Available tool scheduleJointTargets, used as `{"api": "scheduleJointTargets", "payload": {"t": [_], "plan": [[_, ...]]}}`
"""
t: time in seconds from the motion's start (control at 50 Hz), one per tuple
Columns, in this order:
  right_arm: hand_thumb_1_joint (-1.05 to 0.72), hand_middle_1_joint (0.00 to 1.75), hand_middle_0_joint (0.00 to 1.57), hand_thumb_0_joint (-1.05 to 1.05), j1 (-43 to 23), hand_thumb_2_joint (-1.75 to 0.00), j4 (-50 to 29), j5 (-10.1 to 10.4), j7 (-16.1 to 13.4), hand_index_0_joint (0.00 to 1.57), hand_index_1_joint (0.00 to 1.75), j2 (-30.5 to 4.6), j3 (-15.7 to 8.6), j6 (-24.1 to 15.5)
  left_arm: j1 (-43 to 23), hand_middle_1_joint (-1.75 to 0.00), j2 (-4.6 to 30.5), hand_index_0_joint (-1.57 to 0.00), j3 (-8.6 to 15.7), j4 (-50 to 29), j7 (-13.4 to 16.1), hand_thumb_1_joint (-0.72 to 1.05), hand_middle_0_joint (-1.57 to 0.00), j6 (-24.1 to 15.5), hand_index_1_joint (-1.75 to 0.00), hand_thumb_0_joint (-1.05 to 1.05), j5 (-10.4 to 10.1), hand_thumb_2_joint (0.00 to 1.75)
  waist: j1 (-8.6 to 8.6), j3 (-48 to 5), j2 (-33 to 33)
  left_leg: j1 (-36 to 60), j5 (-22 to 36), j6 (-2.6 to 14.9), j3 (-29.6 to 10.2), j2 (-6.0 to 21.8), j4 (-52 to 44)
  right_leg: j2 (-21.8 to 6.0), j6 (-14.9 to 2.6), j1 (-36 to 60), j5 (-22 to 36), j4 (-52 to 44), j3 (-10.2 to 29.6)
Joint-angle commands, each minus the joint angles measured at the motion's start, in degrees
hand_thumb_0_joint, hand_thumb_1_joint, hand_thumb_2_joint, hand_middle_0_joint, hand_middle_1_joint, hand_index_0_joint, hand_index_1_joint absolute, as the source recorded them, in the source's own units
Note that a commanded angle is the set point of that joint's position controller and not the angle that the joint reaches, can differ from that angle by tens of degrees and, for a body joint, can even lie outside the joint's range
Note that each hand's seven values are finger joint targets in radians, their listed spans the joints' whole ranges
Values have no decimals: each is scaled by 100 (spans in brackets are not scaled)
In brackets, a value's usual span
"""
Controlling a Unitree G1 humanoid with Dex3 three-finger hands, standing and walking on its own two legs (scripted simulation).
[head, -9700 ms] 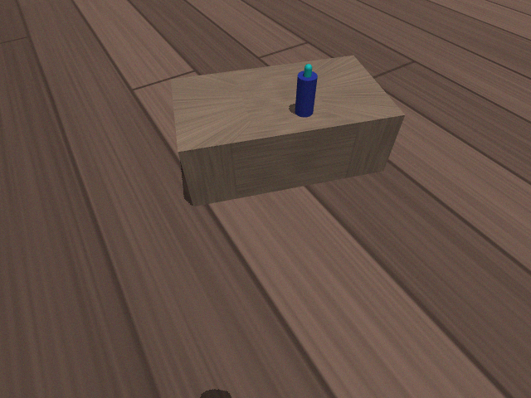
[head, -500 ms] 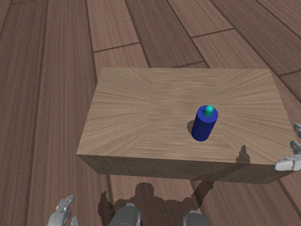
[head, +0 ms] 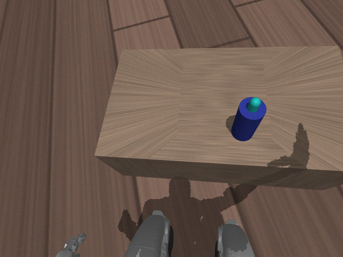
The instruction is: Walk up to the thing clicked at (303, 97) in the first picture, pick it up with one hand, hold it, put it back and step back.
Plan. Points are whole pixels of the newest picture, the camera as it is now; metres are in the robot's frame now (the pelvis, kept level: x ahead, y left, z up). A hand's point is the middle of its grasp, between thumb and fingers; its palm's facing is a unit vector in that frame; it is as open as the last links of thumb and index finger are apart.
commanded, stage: go down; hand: right
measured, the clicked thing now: (248, 117) +0.53 -0.16 -0.22
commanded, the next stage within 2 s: approach in 0.64 s
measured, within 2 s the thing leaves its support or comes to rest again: neither
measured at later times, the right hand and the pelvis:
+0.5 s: hand out of the picture +0.44 -0.36 +0.03, palm faces +0.17 +0.98 -0.08, open 17.3 cm; pelvis +0.01 -0.01 +0.00, yaw +1 degrees
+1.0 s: hand out of the picture +0.47 -0.35 -0.01, palm faces +0.14 +0.99 -0.03, open 17.6 cm; pelvis -0.01 -0.01 -0.05, yaw +2 degrees
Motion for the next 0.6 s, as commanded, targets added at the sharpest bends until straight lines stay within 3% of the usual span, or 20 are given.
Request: {"api": "scheduleJointTargets", "payload": {"t": [0.0,0.02,0.04,0.1,0.18,0.22,0.24,0.28,0.3,0.38,0.46,0.52,0.54,0.58], "plan": [[53,4,6,0,-1713,-3,-860,209,114,5,4,-2156,-265,-447,798,-31,1198,-20,408,-330,14,92,-19,-90,-30,0,-24,89,-64,-2280,-1015,944,972,281,-81,-158,-558,122,-184,1499,1606,-896,146],[53,4,6,0,-1905,-3,-1090,226,107,5,4,-2355,-380,-502,817,-30,1197,-19,376,-365,-6,92,-19,-76,-30,0,-29,89,-116,-2426,-1084,993,969,289,-99,-146,-552,130,-198,1549,1590,-886,147],[53,4,6,0,-1830,-4,-818,237,146,5,4,-2282,-337,-501,860,-31,1227,-20,388,-326,-7,92,-19,-63,-30,0,-29,89,-73,-2479,-1075,916,1053,283,-76,-160,-503,120,-180,1611,1774,-838,168],[53,4,6,0,-1862,-4,-958,262,193,5,4,-2410,-463,-549,989,-30,1234,-19,367,-337,-36,92,-19,-6,-30,0,-41,90,-39,-2951,-927,1163,1545,260,-117,-154,-435,117,-199,1759,2362,-587,127],[49,4,6,0,-1727,-4,-786,270,247,5,4,-2429,-488,-558,1037,-30,1268,-19,368,-270,-101,92,-19,53,-30,0,-34,90,-79,-2857,-1109,1064,1698,272,-102,-164,-373,119,-158,1725,2705,-541,141],[48,4,7,0,-1715,-4,-971,255,236,6,4,-2584,-613,-551,1021,-31,1280,-19,368,-334,-138,92,-19,103,-30,0,-33,90,-160,-2893,-1258,1055,1618,290,-70,-173,-415,105,-161,1884,2776,-600,167],[50,4,6,0,-1610,-4,-788,263,264,5,4,-2387,-512,-533,1042,-30,1281,-19,378,-331,-159,91,-19,119,-30,0,-44,90,-108,-2913,-1258,999,1691,291,-44,-194,-364,76,-120,1981,3012,-599,203],[48,4,7,0,-1757,-4,-1237,247,230,6,4,-2682,-690,-583,1039,-30,1288,-19,386,-353,-191,92,-19,161,-30,0,-29,90,-173,-3118,-1399,1100,1844,303,-62,-185,-373,78,-136,2112,3291,-534,187],[52,4,6,0,-1799,-4,-1226,251,231,5,4,-2642,-688,-592,1064,-30,1289,-19,400,-338,-198,91,-19,174,-30,0,-41,90,-131,-3184,-1329,1118,1920,294,-57,-199,-355,69,-110,2192,3410,-513,184],[52,4,6,0,-1688,-4,-1152,307,194,6,4,-2514,-703,-642,1061,-30,1255,-19,393,-354,-239,91,-19,204,-30,0,-60,90,-69,-2928,-1102,1325,2037,294,-94,-179,-393,113,-172,1787,3095,-510,127],[53,4,6,0,-1748,-4,-891,277,229,6,4,-2305,-539,-652,1038,-30,1263,-19,411,-302,-249,91,-19,225,-30,0,-45,90,35,-2573,-1140,818,1601,301,-56,-192,-435,25,-146,1887,2868,-613,233],[55,5,6,0,-2060,-4,-972,265,261,5,5,-2448,-522,-711,1005,-30,1295,-19,393,-326,-258,91,-19,227,-30,0,-25,90,50,-2602,-1351,639,1517,305,-55,-176,-380,9,-114,1926,2884,-599,278],[54,4,6,0,-2199,-3,-1040,253,240,6,4,-2572,-569,-743,994,-30,1317,-19,396,-336,-258,91,-19,228,-30,0,-24,90,24,-2618,-1384,631,1387,308,-44,-177,-414,6,-131,1973,2736,-640,299],[57,4,6,0,-2286,-3,-903,259,247,5,4,-2439,-451,-769,974,-30,1332,-19,410,-339,-254,90,-19,214,-30,0,-20,90,88,-2546,-1290,580,1182,301,-32,-182,-439,27,-141,1870,2242,-689,294]]}}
